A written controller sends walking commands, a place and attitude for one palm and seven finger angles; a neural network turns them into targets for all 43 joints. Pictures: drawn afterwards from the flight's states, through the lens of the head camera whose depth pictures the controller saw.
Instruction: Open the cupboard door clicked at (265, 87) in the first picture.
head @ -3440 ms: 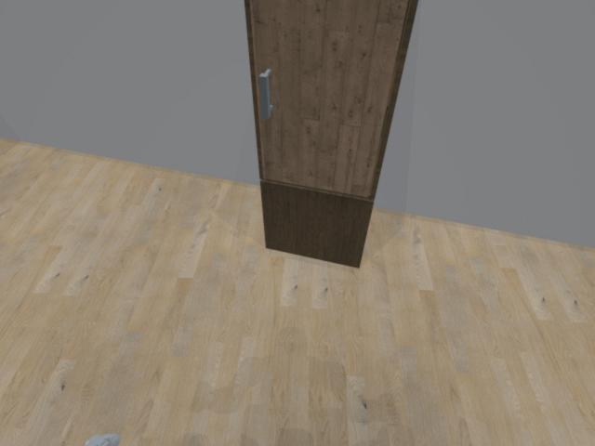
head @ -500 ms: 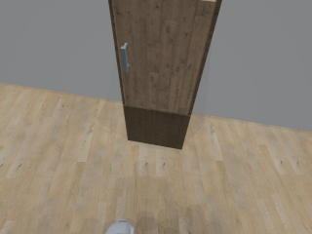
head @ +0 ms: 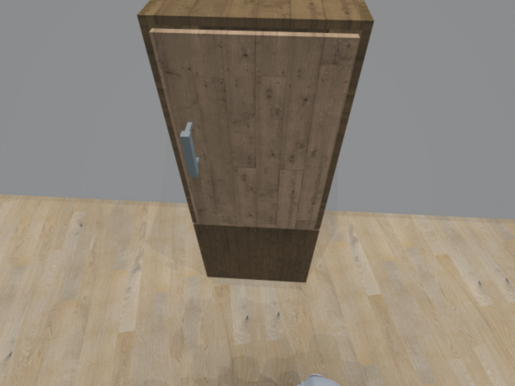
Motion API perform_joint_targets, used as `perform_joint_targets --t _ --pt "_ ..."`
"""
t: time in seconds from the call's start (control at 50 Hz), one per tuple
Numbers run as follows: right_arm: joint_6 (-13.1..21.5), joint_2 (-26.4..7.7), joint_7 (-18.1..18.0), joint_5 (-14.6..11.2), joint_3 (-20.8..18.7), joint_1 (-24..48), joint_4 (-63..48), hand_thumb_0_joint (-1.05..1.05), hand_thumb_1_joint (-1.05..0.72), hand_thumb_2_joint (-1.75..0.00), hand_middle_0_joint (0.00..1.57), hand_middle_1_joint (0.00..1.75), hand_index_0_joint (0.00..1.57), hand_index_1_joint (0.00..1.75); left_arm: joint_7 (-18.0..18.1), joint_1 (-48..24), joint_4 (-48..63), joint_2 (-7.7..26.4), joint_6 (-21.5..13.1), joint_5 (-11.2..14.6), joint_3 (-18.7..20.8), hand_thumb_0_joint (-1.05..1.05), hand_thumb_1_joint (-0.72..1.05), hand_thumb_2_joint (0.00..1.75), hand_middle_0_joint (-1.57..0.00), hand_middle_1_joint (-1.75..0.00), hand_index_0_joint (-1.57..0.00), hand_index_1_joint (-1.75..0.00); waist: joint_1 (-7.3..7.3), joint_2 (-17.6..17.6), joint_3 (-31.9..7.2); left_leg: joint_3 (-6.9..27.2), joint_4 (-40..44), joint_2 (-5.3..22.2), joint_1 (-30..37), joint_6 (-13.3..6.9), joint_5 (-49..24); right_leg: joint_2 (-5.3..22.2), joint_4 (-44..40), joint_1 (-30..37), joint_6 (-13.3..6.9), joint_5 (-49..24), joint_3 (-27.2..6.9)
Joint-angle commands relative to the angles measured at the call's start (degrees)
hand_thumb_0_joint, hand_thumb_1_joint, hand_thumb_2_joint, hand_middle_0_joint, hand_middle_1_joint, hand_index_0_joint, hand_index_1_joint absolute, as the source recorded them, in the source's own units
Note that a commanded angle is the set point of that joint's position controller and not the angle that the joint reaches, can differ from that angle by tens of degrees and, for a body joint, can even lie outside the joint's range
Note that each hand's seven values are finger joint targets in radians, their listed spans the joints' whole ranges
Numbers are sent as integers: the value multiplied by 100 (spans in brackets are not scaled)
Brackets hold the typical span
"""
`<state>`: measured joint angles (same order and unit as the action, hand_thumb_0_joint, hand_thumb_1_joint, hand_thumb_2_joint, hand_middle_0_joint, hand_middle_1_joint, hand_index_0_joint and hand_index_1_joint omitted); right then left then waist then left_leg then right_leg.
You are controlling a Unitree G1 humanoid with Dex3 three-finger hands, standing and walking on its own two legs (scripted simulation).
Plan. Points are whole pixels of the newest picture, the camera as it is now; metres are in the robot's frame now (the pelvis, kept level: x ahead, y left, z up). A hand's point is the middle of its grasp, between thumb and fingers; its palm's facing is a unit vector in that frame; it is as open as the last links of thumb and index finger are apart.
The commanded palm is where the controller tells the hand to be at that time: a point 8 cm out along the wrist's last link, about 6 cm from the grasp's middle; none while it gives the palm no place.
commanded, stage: come to a stop and stand still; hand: left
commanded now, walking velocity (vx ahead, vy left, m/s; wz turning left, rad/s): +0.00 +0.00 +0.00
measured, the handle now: (191, 149) +0.62 +0.17 -0.01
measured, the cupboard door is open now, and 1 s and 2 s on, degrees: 0 0 0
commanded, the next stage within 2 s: look again from close up in 1.38 s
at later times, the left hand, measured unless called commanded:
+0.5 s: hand out of the picture +0.10 +0.22 -0.19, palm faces +0.08 -0.97 -0.22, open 7.3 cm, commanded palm none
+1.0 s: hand out of the picture -0.03 +0.21 -0.17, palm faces +0.03 -0.98 -0.21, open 7.4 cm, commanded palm none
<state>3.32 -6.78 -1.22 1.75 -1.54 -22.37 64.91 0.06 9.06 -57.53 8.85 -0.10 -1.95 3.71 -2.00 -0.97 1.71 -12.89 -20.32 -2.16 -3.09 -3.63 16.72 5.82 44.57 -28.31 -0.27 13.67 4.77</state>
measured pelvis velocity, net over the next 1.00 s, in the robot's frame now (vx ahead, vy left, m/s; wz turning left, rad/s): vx -0.01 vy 0.04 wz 0.00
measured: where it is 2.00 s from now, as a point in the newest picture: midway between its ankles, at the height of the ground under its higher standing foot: outside the picture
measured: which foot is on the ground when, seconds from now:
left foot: down 0.00-0.12, up 0.14-0.48, down 0.50-1.00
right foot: up 0.00-0.08, down 0.10-0.50, up 0.52-0.84, down 0.86-1.00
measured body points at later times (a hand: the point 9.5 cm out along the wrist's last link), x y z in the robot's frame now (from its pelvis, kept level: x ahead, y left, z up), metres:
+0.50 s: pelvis +0.03 +0.03 -0.02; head +0.05 +0.04 +0.43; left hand +0.10 +0.27 -0.17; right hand +0.11 -0.22 -0.15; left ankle +0.03 +0.14 -0.74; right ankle +0.11 -0.11 -0.74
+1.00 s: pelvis -0.01 +0.04 +0.00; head -0.01 +0.03 +0.45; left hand -0.03 +0.26 -0.15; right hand +0.00 -0.18 -0.16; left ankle +0.03 +0.14 -0.74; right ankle -0.06 -0.07 -0.74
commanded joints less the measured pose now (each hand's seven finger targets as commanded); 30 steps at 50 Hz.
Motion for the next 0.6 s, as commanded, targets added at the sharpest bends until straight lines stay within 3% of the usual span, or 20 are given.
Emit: perform_joint_targets --t 0.0,0.02,0.04,0.06,0.08,0.1,0.12,0.14,0.18,0.24,0.32,0.38,0.42,0.44,0.46,0.48,0.5,0.52,0.54,0.58 --pt "57 -721 -55 -4 -144 -440 -71 0 -90 -90 20 30 20 30 0 83 279 109 -113 20 -38 0 90 90 -20 -30 -20 -30 83 437 413 988 216 1773 -72 -564 -2922 -227 -780 356 -99 83 203" --pt "33 -680 -76 -19 -119 -409 -48 0 -90 -90 20 30 20 30 23 308 187 113 -136 18 -47 0 90 90 -20 -30 -20 -30 201 400 320 851 -199 1655 -170 -425 -3356 -345 -1127 842 -120 -203 267" --pt "32 -621 -86 -70 -86 -362 -40 0 -90 -90 20 30 20 30 60 744 34 248 -188 17 -33 0 90 90 -20 -30 -20 -30 420 -1 53 769 -832 1501 -463 -202 -3548 -334 -1683 1699 -109 -990 160" --pt "48 -500 -88 -125 -61 -379 -88 0 -90 -90 20 30 20 30 135 1274 -142 519 -266 10 14 0 90 90 -20 -30 -20 -30 583 -427 -439 599 -1593 1166 -1109 119 -2888 296 -1673 2794 -278 -3060 -604" --pt "22 -374 -82 -191 -51 -561 -151 0 -90 -90 20 30 20 30 193 1519 -243 949 -326 40 69 0 90 90 -20 -30 -20 -30 485 -1041 -1003 435 -2475 594 -1683 426 -110 1511 -1676 3560 -882 -5547 -1694" --pt "-69 -428 -130 -222 -78 -540 -163 0 -90 -90 20 30 20 30 204 1527 -238 1108 -292 110 30 0 90 90 -20 -30 -20 -30 454 -745 -1199 792 -3163 417 -1555 500 1822 1972 -1791 3368 -1468 -6741 -1711" --pt "-175 -323 -149 -243 -97 -345 -201 0 -90 -90 20 30 20 30 254 1190 -160 1058 -250 100 37 0 90 90 -20 -30 -20 -30 391 -765 -1002 1075 -3506 508 -1636 489 1886 1883 -1845 2928 -1579 -6433 -1596" --pt "-300 -271 -153 -213 -106 -115 -196 0 -90 -90 20 30 20 30 300 936 -110 876 -178 93 22 0 90 90 -20 -30 -20 -30 409 -624 -627 1132 -3704 562 -1647 491 1832 1764 -2010 2315 -1508 -5839 -1451" --pt "-440 -209 -148 -191 -116 -1 -201 0 -90 -90 20 30 20 30 328 506 15 821 -95 68 18 0 90 90 -20 -30 -20 -30 257 -308 -317 1302 -3860 584 -1780 514 1629 1587 -2181 1834 -1340 -5038 -1173" --pt "-566 -205 -88 -147 -208 27 -315 0 -90 -90 20 30 20 30 346 303 180 872 -8 25 139 0 90 90 -20 -30 -20 -30 210 -230 -392 1200 -3824 472 -1861 595 1329 1422 -2253 1664 -1226 -4415 -879" --pt "-613 -339 -28 -114 -261 265 -567 0 -90 -90 20 30 20 30 300 142 345 984 60 11 183 0 90 90 -20 -30 -20 -30 211 -830 -551 1145 -3517 428 -1857 658 985 1241 -2312 1573 -1088 -3485 -750" --pt "-540 -381 -2 -119 -254 274 -692 0 -90 -90 20 30 20 30 271 33 424 1038 105 -28 200 0 90 90 -20 -30 -20 -30 157 -1031 -620 1043 -2650 418 -1525 606 795 1099 -2308 1456 -973 -2319 -795" --pt "-472 -462 3 -109 -248 62 -676 0 -90 -90 20 30 20 30 237 -15 434 1048 146 3 220 0 90 90 -20 -30 -20 -30 39 -1002 -659 918 -1536 361 -936 571 118 944 -2118 1210 -733 -1313 -796" --pt "-424 -534 18 -115 -244 -105 -647 0 -90 -90 20 30 20 30 222 -32 430 959 175 30 200 0 90 90 -20 -30 -20 -30 -56 -778 -652 999 -768 437 -426 548 -425 777 -1753 865 -491 -637 -654" --pt "-369 -891 11 -73 -288 -69 -685 0 -90 -90 20 30 20 30 196 165 476 678 229 87 136 0 90 90 -20 -30 -20 -30 -8 442 -504 1782 -32 1059 -329 394 -388 277 -1010 338 -211 380 -338" --pt "-355 -1360 -6 -12 -358 232 -919 0 -90 -90 20 30 20 30 176 205 556 375 277 123 74 0 90 90 -20 -30 -20 -30 25 2028 -62 3203 815 2189 -1231 -32 -698 -431 -80 -19 144 1691 32" --pt "-400 -1421 -29 29 -313 763 -1119 0 -90 -90 20 30 20 30 196 106 535 545 312 96 100 0 90 90 -20 -30 -20 -30 107 1640 253 3335 1039 2385 -2158 -430 -230 -399 642 385 62 1696 -592" --pt "-371 -1250 -88 26 -254 1140 -1171 0 -90 -90 20 30 20 30 173 201 413 595 351 70 136 0 90 90 -20 -30 -20 -30 255 1439 364 2908 1186 2070 -2410 -411 92 -349 1027 510 56 1332 -832" --pt "-357 -1147 -119 26 -221 1315 -1181 0 -90 -90 20 30 20 30 151 332 315 622 357 26 150 0 90 90 -20 -30 -20 -30 374 1312 396 2663 1053 1816 -2347 -308 121 -396 1351 446 30 1126 -842" --pt "-331 -1072 -137 -12 -149 1402 -1185 0 -90 -90 20 30 20 30 125 712 103 678 338 26 144 0 90 90 -20 -30 -20 -30 458 1027 278 2204 919 1487 -1855 -226 87 -466 1677 285 100 745 -843"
